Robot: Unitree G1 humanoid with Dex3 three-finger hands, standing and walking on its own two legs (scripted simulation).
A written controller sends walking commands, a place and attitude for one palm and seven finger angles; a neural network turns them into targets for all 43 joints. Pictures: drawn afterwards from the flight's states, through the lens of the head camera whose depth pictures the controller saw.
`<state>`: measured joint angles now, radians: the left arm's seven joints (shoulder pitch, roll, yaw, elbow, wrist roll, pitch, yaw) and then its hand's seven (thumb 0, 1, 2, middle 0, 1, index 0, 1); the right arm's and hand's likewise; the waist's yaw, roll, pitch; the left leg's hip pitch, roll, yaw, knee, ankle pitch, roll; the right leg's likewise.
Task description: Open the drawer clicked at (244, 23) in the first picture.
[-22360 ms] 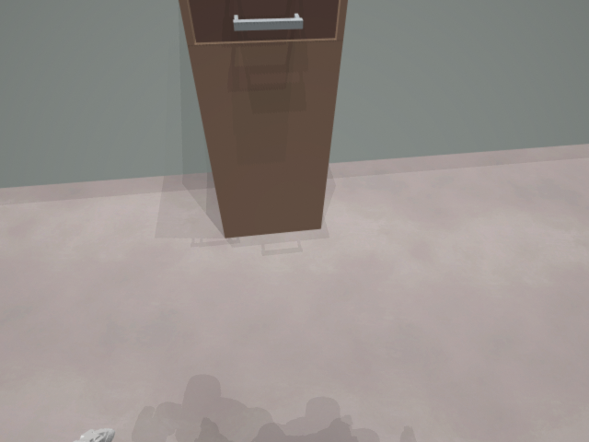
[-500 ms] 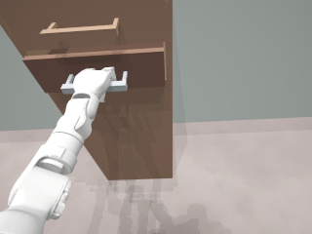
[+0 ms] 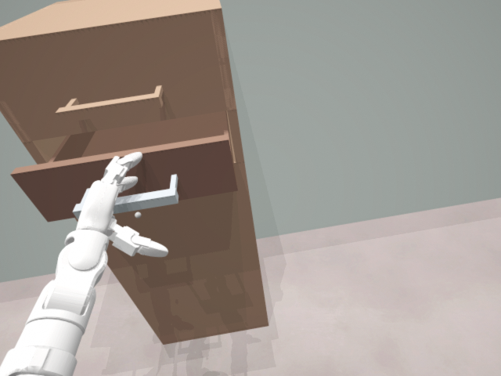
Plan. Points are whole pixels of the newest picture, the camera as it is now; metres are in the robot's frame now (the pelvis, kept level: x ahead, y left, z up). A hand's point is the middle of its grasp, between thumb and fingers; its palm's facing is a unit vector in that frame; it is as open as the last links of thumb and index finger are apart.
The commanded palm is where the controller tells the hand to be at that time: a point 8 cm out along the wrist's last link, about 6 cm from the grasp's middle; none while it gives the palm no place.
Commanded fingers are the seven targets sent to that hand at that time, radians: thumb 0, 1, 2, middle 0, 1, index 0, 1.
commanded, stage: relax the arm and regain balance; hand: left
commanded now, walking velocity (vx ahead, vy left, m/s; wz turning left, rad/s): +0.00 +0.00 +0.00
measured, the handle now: (129, 195) +0.41 +0.21 +0.14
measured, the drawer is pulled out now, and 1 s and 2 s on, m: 0.11 0.26 0.30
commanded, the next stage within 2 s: stand and wait in 1.78 s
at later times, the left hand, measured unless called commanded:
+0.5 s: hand (125, 263) +0.25 +0.16 +0.15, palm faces +0.12 -0.84 -0.53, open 16.3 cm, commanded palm none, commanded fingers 0.00 -0.50 0.30 -0.15 -0.30 -0.15 -0.30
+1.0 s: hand (117, 298) +0.19 +0.16 +0.15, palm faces +0.12 -0.84 -0.53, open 16.3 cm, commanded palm none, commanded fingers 0.00 -0.50 0.30 -0.15 -0.30 -0.15 -0.30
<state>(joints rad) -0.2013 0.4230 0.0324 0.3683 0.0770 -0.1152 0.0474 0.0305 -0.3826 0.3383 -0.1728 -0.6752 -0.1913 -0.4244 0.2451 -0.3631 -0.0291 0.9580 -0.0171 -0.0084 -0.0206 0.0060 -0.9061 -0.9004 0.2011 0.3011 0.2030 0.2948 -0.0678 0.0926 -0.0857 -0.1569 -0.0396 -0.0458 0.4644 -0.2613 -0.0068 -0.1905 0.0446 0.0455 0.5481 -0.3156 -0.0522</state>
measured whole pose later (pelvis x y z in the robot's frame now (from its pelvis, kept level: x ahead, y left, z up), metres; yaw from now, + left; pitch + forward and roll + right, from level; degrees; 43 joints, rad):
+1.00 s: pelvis -0.17 -0.04 -0.02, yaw -6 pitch -8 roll +3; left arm -0.22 0.53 0.15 0.40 0.05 -0.06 0.00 -0.01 -0.50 0.30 -0.24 -0.55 -0.16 -0.31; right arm 0.32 -0.34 -0.07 0.99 -0.02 0.03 -0.02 0.01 -0.91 -0.90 0.20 0.30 0.20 0.29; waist -0.08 0.01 -0.03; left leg -0.35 -0.05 -0.15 0.66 -0.47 0.06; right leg -0.39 -0.01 -0.14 0.64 -0.28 -0.04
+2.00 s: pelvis -0.29 -0.07 +0.00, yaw +0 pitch -4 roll +0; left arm 0.18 0.35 0.04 1.09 0.01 0.05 -0.01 0.01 -0.51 0.30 -0.15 -0.29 -0.16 -0.30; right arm 0.20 -0.32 -0.02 1.10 -0.02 0.01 0.00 0.00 -0.91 -0.90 0.20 0.30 0.20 0.29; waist 0.01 -0.04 0.14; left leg -0.23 0.02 -0.10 0.48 -0.19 -0.05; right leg -0.24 -0.04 -0.07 0.50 -0.20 0.00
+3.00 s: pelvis -0.22 -0.06 +0.01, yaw +0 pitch -2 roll +0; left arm 0.08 0.33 0.03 1.12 0.00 0.01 0.01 -0.01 -0.48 0.30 -0.15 -0.30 -0.15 -0.30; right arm 0.15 -0.31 0.00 1.16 -0.01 0.00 -0.03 0.01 -0.91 -0.90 0.20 0.30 0.20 0.29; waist -0.01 -0.02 0.12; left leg -0.07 0.01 -0.10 0.31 -0.21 -0.03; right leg -0.06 -0.05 -0.08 0.30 -0.20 0.03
